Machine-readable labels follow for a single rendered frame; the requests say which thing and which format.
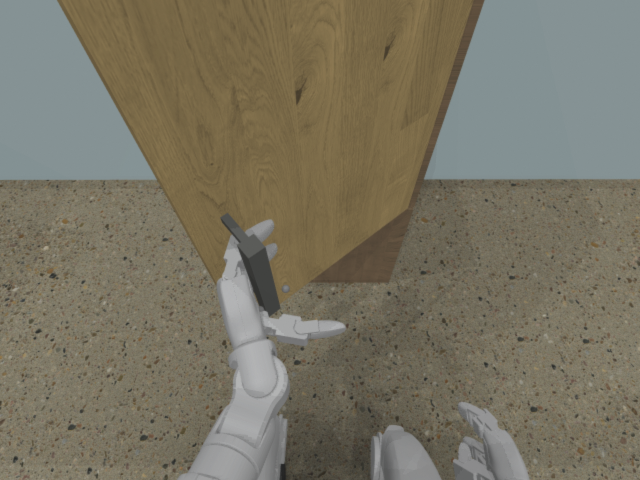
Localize right robot thigh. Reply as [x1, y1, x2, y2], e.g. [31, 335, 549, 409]
[371, 430, 442, 480]

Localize right robot hand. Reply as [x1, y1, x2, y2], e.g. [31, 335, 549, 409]
[453, 402, 530, 480]

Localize handle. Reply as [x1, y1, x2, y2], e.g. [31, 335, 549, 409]
[220, 213, 281, 317]

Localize robot thigh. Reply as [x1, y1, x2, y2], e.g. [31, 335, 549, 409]
[257, 414, 288, 480]
[371, 430, 442, 480]

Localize left robot hand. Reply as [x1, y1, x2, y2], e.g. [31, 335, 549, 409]
[216, 219, 346, 350]

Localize robot left forearm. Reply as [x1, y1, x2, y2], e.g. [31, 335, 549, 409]
[177, 339, 290, 480]

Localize left robot thigh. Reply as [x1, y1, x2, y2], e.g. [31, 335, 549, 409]
[257, 414, 288, 480]

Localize cupboard door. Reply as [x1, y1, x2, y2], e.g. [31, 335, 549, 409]
[57, 0, 474, 305]

